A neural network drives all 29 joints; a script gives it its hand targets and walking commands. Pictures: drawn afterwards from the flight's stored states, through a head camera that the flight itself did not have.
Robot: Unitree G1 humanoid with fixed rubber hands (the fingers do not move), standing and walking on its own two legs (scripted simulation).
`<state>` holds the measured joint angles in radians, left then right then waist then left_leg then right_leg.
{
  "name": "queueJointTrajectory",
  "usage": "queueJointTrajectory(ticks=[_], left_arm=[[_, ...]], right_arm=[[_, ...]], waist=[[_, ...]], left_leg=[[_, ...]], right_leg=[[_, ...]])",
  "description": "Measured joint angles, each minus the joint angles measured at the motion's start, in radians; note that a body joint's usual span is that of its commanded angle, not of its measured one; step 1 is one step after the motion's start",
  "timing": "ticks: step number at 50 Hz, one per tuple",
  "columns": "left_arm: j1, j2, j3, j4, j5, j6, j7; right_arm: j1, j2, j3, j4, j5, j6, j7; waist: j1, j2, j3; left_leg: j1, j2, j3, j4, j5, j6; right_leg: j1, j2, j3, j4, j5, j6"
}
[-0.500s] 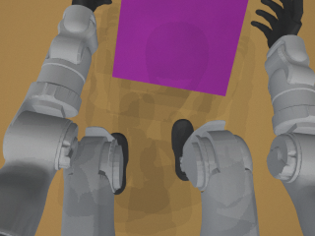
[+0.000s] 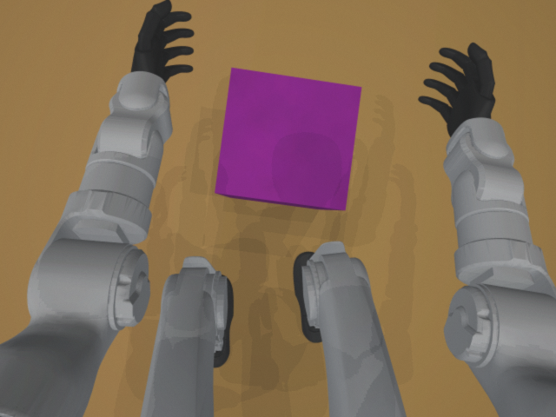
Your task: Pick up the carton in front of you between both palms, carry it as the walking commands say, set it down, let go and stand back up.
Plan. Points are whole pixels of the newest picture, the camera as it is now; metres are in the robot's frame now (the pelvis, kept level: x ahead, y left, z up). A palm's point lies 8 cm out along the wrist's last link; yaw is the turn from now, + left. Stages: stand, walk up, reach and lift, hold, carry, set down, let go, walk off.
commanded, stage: set down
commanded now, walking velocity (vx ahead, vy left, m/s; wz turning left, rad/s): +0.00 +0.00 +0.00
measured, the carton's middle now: (284, 152) +0.47 -0.07 -0.36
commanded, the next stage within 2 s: let go in 0.44 s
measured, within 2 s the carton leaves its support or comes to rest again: neither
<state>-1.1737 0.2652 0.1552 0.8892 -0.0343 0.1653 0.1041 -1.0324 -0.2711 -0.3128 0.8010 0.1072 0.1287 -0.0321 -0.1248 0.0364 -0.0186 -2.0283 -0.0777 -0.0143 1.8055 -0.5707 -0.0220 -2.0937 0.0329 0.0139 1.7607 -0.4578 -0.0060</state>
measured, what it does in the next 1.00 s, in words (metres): rises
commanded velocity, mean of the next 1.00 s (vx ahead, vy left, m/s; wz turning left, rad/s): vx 0.00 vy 0.00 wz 0.00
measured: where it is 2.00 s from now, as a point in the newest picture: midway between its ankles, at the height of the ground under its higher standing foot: (265, 323)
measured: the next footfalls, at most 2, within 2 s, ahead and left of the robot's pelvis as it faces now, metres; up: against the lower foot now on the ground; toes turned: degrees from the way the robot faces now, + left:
none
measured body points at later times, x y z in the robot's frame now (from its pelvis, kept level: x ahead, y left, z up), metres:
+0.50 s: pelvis +0.03 +0.00 +0.14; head +0.31 -0.03 +0.49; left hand +0.55 +0.11 +0.03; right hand +0.47 -0.29 +0.04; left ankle +0.08 +0.12 -0.45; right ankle +0.12 -0.11 -0.45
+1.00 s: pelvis +0.10 -0.02 +0.25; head +0.27 -0.02 +0.67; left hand +0.41 +0.16 +0.14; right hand +0.35 -0.28 +0.16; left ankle +0.08 +0.12 -0.45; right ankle +0.12 -0.11 -0.45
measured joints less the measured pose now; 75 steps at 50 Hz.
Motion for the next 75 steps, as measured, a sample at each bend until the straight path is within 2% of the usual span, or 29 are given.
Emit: queueJointTrajectory(ticks=[8,23,28,33,38,43,49,59,66,75], left_arm=[[0.069,-0.02,0.0,-0.08,0.017,0.038,-0.001],[0.145,-0.053,0.05,-0.046,0.065,0.002,-0.039],[0.201,-0.079,0.065,-0.056,0.1,-0.013,-0.032],[0.369,-0.132,0.065,-0.149,0.142,-0.019,-0.003],[0.595,-0.164,0.042,-0.258,0.138,-0.04,0.005],[0.765,-0.158,0.015,-0.305,0.119,-0.081,-0.018],[0.926,-0.138,-0.011,-0.313,0.112,-0.128,-0.053],[1.217,-0.098,-0.061,-0.364,0.079,-0.174,-0.101],[1.355,-0.073,-0.092,-0.411,0.058,-0.149,-0.13],[1.403,-0.053,-0.118,-0.454,0.037,-0.069,-0.163]], right_arm=[[0.058,-0.006,-0.018,-0.046,-0.001,0.028,0.039],[0.124,0.021,-0.052,-0.012,-0.063,-0.016,0.077],[0.176,0.029,-0.043,-0.015,-0.098,-0.033,0.092],[0.322,0.035,0.005,-0.079,-0.143,-0.038,0.122],[0.51,0.037,0.063,-0.156,-0.156,-0.049,0.145],[0.669,0.036,0.119,-0.201,-0.129,-0.075,0.149],[0.858,0.052,0.184,-0.248,-0.094,-0.112,0.131],[1.173,0.076,0.264,-0.351,-0.077,-0.14,0.103],[1.27,0.063,0.278,-0.37,-0.089,-0.107,0.107],[1.249,0.054,0.268,-0.366,-0.12,-0.023,0.111]], waist=[[-0.001,0.003,-0.041],[0.013,0.008,-0.082],[0.021,0.004,-0.084],[0.036,-0.005,-0.076],[0.044,-0.017,-0.054],[0.044,-0.032,-0.041],[0.05,-0.05,-0.037],[0.07,-0.06,0.006],[0.101,-0.041,0.046],[0.128,-0.013,0.094]], left_leg=[[0.111,-0.001,-0.011,-0.152,0.031,0.005],[0.395,0.009,-0.023,-0.51,0.132,0.008],[0.491,0.012,-0.031,-0.617,0.163,0.004],[0.631,0.013,-0.039,-0.738,0.189,-0.001],[0.813,0.02,-0.05,-0.861,0.208,-0.005],[0.988,0.031,-0.056,-0.958,0.216,-0.007],[1.186,0.041,-0.058,-1.06,0.225,-0.005],[1.561,0.048,-0.054,-1.254,0.259,0.019],[1.79,0.044,-0.043,-1.344,0.274,0.041],[1.934,0.031,-0.032,-1.362,0.266,0.062]], right_leg=[[0.118,0.0,0.003,-0.153,0.024,0.005],[0.405,0.005,0.017,-0.505,0.116,0.003],[0.5,0.005,0.015,-0.607,0.142,-0.003],[0.636,0.002,0.015,-0.714,0.159,-0.012],[0.814,0.004,0.011,-0.824,0.169,-0.022],[0.986,0.01,0.009,-0.913,0.174,-0.03],[1.181,0.015,0.012,-1.008,0.178,-0.031],[1.562,0.012,0.022,-1.211,0.214,-0.016],[1.799,0.003,0.036,-1.321,0.237,0.003],[1.943,-0.012,0.043,-1.336,0.227,0.02]])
